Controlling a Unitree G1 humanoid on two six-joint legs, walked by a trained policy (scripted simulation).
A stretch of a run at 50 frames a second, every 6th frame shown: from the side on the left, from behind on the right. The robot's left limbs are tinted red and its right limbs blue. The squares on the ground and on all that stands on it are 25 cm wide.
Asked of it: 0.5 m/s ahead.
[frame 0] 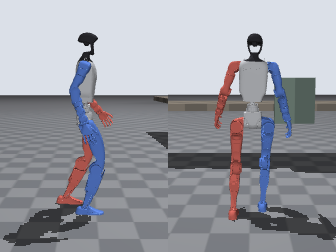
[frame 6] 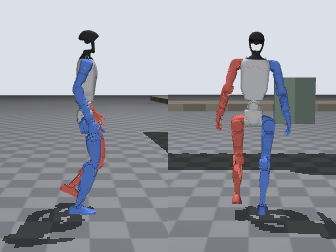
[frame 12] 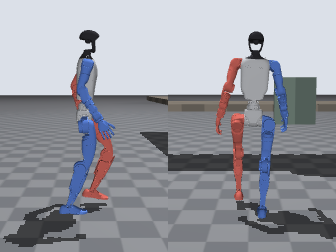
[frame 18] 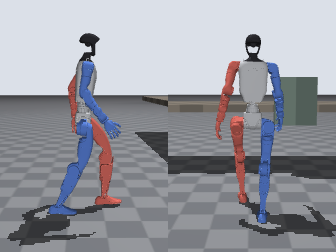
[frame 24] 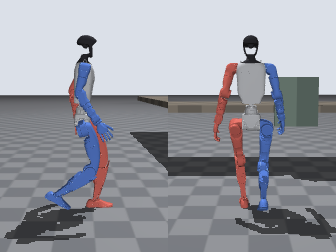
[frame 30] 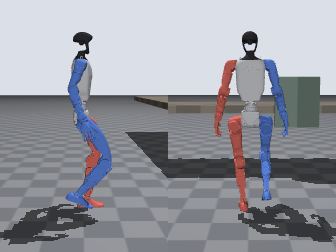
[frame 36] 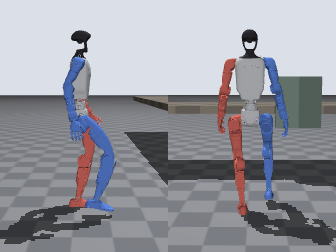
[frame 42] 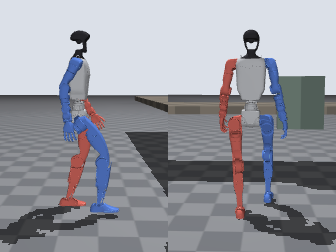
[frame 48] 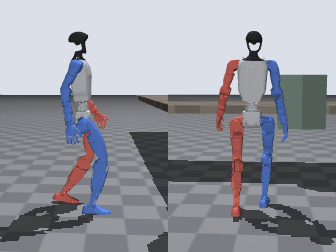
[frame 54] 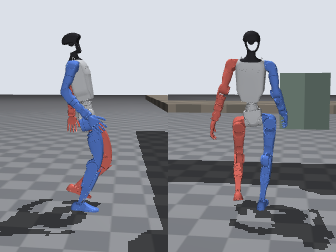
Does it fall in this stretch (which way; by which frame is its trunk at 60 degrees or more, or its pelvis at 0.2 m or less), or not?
no
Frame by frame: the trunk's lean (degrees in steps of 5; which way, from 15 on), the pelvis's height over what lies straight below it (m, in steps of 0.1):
0: 5, 0.8
6: 5, 0.8
12: 5, 0.8
18: 5, 0.8
24: 5, 0.7
30: 0, 0.8
36: 0, 0.8
42: 0, 0.8
48: 5, 0.8
54: 15 backward, 0.8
